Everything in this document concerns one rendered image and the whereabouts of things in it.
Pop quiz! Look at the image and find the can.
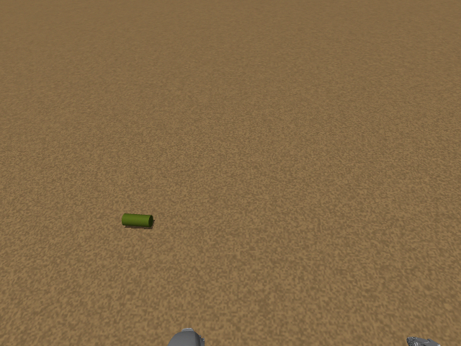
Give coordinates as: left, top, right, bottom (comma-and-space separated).
122, 213, 153, 227

